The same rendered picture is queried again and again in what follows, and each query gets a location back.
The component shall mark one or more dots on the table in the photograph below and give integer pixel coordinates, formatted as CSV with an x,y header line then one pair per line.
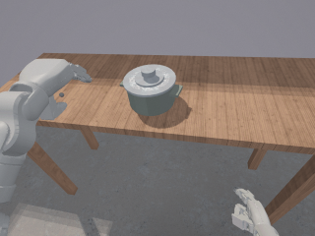
x,y
265,103

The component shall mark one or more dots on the robot left hand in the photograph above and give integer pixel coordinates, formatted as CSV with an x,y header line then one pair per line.
x,y
51,75

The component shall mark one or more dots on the pot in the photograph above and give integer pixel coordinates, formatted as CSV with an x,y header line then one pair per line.
x,y
155,105

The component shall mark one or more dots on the lid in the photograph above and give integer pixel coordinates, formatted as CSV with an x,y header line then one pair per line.
x,y
162,82

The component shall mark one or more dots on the right robot forearm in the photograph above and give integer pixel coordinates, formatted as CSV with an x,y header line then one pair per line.
x,y
264,230

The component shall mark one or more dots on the knob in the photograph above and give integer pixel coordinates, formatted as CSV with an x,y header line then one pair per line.
x,y
148,71

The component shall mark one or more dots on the robot right hand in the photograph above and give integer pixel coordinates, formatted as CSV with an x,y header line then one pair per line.
x,y
246,218

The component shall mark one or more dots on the robot left upper arm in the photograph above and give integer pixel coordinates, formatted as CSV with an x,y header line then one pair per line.
x,y
4,224

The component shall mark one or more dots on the left robot forearm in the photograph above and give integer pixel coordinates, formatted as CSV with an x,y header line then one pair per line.
x,y
20,108

